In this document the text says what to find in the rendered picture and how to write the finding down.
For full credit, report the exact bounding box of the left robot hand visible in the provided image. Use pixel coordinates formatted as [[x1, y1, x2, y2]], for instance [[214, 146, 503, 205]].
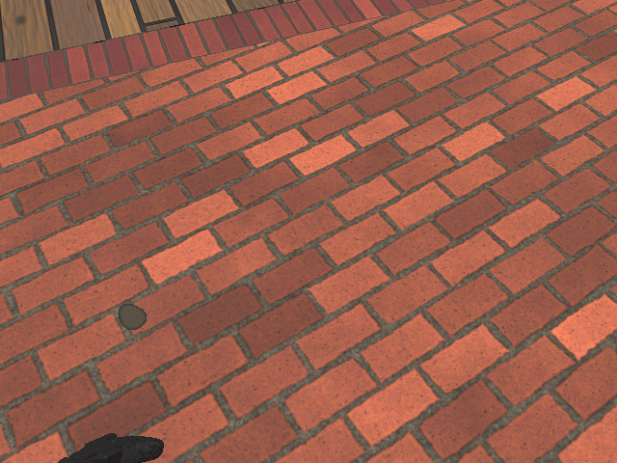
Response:
[[58, 433, 164, 463]]

